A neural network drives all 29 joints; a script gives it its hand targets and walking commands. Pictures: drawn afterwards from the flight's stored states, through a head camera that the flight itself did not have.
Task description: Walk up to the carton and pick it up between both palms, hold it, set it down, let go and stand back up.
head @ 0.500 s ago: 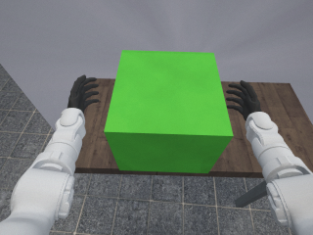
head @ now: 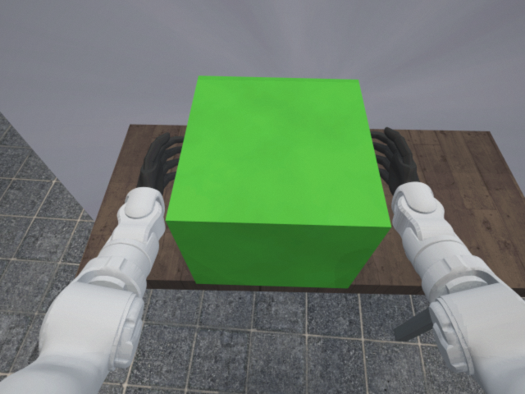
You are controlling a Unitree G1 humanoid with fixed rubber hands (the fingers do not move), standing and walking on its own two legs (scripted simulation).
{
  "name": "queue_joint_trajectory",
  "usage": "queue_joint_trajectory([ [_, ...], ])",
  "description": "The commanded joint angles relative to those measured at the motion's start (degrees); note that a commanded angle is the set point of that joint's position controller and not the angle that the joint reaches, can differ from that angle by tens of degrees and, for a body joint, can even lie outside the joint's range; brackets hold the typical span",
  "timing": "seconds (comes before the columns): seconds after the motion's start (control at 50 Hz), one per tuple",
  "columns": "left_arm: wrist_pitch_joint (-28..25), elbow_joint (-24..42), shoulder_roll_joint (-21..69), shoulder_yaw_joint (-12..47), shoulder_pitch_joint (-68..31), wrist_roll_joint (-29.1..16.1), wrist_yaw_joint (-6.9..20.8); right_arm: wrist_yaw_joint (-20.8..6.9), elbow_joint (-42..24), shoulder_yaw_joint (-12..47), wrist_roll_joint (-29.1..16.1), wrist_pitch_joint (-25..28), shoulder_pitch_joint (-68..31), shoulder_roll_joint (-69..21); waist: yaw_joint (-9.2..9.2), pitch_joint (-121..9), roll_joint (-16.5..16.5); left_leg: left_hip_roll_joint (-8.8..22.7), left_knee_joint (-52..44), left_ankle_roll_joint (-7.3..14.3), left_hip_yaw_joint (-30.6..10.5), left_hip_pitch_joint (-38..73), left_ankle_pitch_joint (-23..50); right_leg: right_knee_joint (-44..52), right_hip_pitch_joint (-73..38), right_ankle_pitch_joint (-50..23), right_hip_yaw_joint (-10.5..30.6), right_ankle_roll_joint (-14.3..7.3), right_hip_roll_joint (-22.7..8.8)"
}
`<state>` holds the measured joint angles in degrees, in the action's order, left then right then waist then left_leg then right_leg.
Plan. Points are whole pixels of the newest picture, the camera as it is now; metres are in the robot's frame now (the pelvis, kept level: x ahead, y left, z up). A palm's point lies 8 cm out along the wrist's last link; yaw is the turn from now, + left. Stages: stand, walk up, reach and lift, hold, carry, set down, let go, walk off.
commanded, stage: reach and lift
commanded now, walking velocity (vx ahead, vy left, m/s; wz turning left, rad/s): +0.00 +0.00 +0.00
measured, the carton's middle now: (274, 184) +0.47 +0.01 +0.02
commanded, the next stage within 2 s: none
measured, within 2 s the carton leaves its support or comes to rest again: leaves its support in 2.00 s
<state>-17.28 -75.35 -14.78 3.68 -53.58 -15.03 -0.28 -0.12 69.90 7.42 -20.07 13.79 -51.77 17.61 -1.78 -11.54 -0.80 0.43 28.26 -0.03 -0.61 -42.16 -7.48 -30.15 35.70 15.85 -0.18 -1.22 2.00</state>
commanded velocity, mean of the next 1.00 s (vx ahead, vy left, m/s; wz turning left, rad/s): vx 0.00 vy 0.00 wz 0.00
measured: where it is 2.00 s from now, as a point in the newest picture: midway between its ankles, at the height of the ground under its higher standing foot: outside the picture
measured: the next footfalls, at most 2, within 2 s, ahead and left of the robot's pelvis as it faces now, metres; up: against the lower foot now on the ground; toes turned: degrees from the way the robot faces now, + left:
none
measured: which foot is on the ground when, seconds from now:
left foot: down 0.00-1.00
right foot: down 0.00-1.00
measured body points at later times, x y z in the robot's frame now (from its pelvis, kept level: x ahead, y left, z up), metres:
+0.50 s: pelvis +0.00 +0.00 +0.00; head +0.08 +0.01 +0.44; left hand +0.45 +0.20 +0.07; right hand +0.47 -0.17 +0.07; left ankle +0.04 +0.12 -0.73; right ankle -0.04 -0.11 -0.73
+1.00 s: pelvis +0.01 +0.00 +0.01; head +0.08 +0.01 +0.45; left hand +0.44 +0.19 +0.06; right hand +0.45 -0.17 +0.06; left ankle +0.04 +0.12 -0.73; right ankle -0.04 -0.11 -0.73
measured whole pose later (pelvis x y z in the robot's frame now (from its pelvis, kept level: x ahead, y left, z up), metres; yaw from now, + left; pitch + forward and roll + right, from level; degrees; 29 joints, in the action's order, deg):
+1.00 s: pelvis +0.01 +0.00 +0.01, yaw +0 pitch +19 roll -1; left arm -23.0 -75.8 -8.3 -17.1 -48.9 5.1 -0.3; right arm 2.8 72.3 -19.7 3.8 20.4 -47.1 7.6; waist -1.8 -12.7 -0.8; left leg 0.5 25.4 0.0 -0.6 -36.6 -7.7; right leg -25.6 29.4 15.1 -0.1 -1.2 2.0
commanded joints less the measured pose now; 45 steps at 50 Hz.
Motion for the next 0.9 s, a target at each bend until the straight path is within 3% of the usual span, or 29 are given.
queue_joint_trajectory([
  [0.0,-4.7,11.9,-4.2,-6.8,-23.8,5.2,-1.4,1.6,-6.3,-4.3,0.5,3.8,-22.6,1.9,-1.58,-45.7,3.5,1.4,7.9,-3.1,1.1,31.2,27.6,0.4,1.3,-25.5,-0.8,4.1,-0.8],
  [0.04,-3.9,8.9,-4.2,-8.6,-24.1,7.0,-1.7,2.2,-3.2,-5.5,1.4,3.5,-23.9,1.6,-1.73,-41.1,2.5,1.5,7.8,-3.1,1.5,31.0,25.9,1.7,2.6,-22.7,-1.0,3.7,-0.7],
  [0.06,-4.0,8.8,-3.7,-9.3,-24.8,7.3,-1.9,2.7,-3.0,-6.6,2.7,3.5,-24.6,1.8,-0.92,-39.6,2.1,1.5,7.4,-3.1,1.6,31.3,24.5,1.9,2.8,-21.5,-1.1,3.7,-0.6],
  [0.1,-3.7,7.6,-2.8,-8.4,-24.6,7.4,-2.7,2.9,-1.6,-6.8,2.6,3.2,-25.2,2.1,-1.57,-39.6,3.7,1.7,7.1,-3.7,1.4,32.8,24.1,2.6,5.0,-17.7,-1.5,3.0,-0.2],
  [0.18,-3.5,6.2,-0.8,-5.2,-26.7,4.9,-2.9,2.0,0.0,-6.5,2.5,1.3,-26.5,0.6,-1.22,-37.2,3.3,2.9,5.8,-3.7,0.6,34.3,17.7,4.0,9.3,-9.0,-2.4,1.9,-0.3],
  [0.28,-3.4,3.2,-1.3,-4.3,-26.6,4.2,-3.3,1.5,1.6,-6.3,2.7,0.1,-26.5,-0.8,-1.21,-32.1,1.8,3.0,4.8,-3.0,0.3,31.2,10.2,4.3,9.8,-5.1,-1.8,1.8,-1.0],
  [0.32,-3.7,0.7,-1.0,-4.7,-25.8,4.2,-2.9,2.0,1.6,-6.5,3.7,0.2,-26.1,-1.3,-0.58,-31.1,0.3,2.5,5.0,-2.6,0.8,30.5,10.9,4.5,8.5,-6.4,-1.8,2.0,-1.1],
  [0.36,-4.3,4.5,-0.4,-4.8,-26.8,4.9,-3.2,2.0,-1.1,-7.5,3.9,0.9,-26.1,-1.7,-0.20,-36.1,2.2,2.8,5.6,-3.2,0.1,32.8,13.1,4.3,8.1,-8.8,-1.7,2.1,-1.1],
  [0.4,-3.8,2.3,-0.2,-5.7,-25.0,6.0,-2.9,2.3,1.4,-7.4,4.6,0.6,-24.6,-1.8,-0.48,-33.7,1.3,2.6,5.7,-3.0,0.6,32.1,14.0,4.4,7.8,-9.7,-1.6,2.1,-1.0],
  [0.42,-4.3,4.0,1.2,-4.3,-24.8,4.9,-2.9,2.3,-0.2,-6.8,4.5,1.4,-25.1,-2.0,-0.30,-34.8,1.4,3.1,6.1,-3.6,0.3,34.7,17.9,4.2,7.9,-12.5,-2.2,2.3,-0.5],
  [0.48,-4.6,3.4,2.5,-5.0,-24.9,5.7,-2.0,2.1,-2.2,-6.7,4.7,1.3,-25.2,-4.6,-0.66,-35.6,2.2,2.5,6.9,-3.2,0.6,33.5,17.4,4.0,7.0,-11.8,-1.7,2.4,-1.0],
  [0.52,-5.0,2.7,2.0,-8.3,-23.1,7.9,-1.7,2.8,-1.8,-7.4,6.8,1.7,-24.6,-4.6,-1.04,-35.7,0.0,1.9,7.7,-2.7,1.7,31.5,20.4,3.4,3.6,-17.6,-1.1,2.9,-1.0],
  [0.58,-5.2,5.2,5.7,-9.0,-21.5,10.2,-0.2,2.5,-2.9,-7.4,7.4,2.8,-22.8,-8.2,-1.01,-37.5,1.4,1.9,8.6,-3.3,1.7,34.1,28.2,3.2,1.6,-24.1,-1.3,3.5,-0.7],
  [0.6,-5.5,5.0,6.2,-10.9,-21.8,11.7,0.6,2.5,-4.5,-7.8,9.0,3.1,-23.2,-9.9,-1.47,-37.8,0.6,1.8,8.7,-2.9,2.2,33.5,28.7,2.6,0.3,-25.6,-1.2,3.7,-0.9],
  [0.62,-5.7,5.2,7.1,-12.0,-21.7,13.0,1.1,2.3,-3.4,-8.9,10.5,3.4,-22.8,-10.9,-0.77,-36.9,0.1,1.6,8.0,-2.9,2.1,32.7,27.9,2.9,-1.1,-25.4,-1.2,3.8,-1.1],
  [0.64,-6.0,6.3,9.5,-13.3,-20.3,14.8,1.5,2.1,-4.8,-9.5,12.2,4.2,-22.6,-12.7,-1.80,-37.7,0.3,1.6,7.7,-2.9,2.7,33.8,29.4,2.7,-3.0,-28.5,-1.4,3.9,-1.1],
  [0.66,-5.6,3.5,12.5,-13.7,-21.9,16.6,3.4,1.0,-4.3,-9.9,14.6,3.7,-23.7,-17.5,-1.41,-34.7,-1.1,1.4,6.7,-2.2,2.7,31.7,25.9,2.9,-3.1,-27.2,-1.4,4.3,-1.9],
  [0.68,-6.2,6.4,17.3,-13.9,-21.9,19.2,4.5,-0.1,-5.8,-10.4,17.3,4.9,-23.8,-22.6,-2.21,-35.9,-0.5,1.6,6.6,-2.8,2.9,32.8,28.7,2.8,-5.2,-29.7,-1.8,4.2,-1.9],
  [0.72,-6.1,5.4,27.3,-15.4,-23.4,24.7,7.5,-2.6,-4.7,-13.9,25.1,6.0,-23.5,-34.8,-1.00,-33.1,0.2,1.4,4.5,-2.8,3.7,34.6,27.5,4.4,-7.0,-29.6,-2.4,4.0,-2.2],
  [0.76,-6.5,4.0,36.2,-13.1,-21.5,26.9,9.3,-4.7,-5.4,-14.2,30.1,7.4,-22.1,-43.6,-0.48,-32.3,1.2,1.7,3.4,-3.1,3.7,38.5,30.1,5.5,-7.4,-30.9,-3.6,3.8,-1.7],
  [0.82,-6.8,1.9,35.8,-12.6,-19.5,27.6,8.7,-5.4,-2.1,-16.6,34.1,8.0,-19.2,-42.6,0.20,-30.4,1.5,2.6,3.2,-3.1,3.1,41.7,31.4,6.3,-7.4,-31.2,-3.7,3.4,-1.2],
  [0.84,-6.9,2.4,35.8,-12.7,-18.7,28.0,8.2,-5.8,-1.6,-17.1,34.9,8.2,-18.5,-42.1,-0.32,-29.9,1.9,2.9,3.0,-3.4,2.8,42.5,31.9,6.5,-7.0,-30.2,-3.9,3.0,-1.0],
  [0.88,-6.3,1.8,35.3,-13.9,-17.9,27.9,8.3,-6.1,-0.8,-17.5,35.1,7.9,-18.2,-41.7,0.10,-25.9,0.8,2.4,1.2,-2.9,3.6,41.6,27.9,7.5,-9.0,-29.2,-3.6,3.1,-1.1],
])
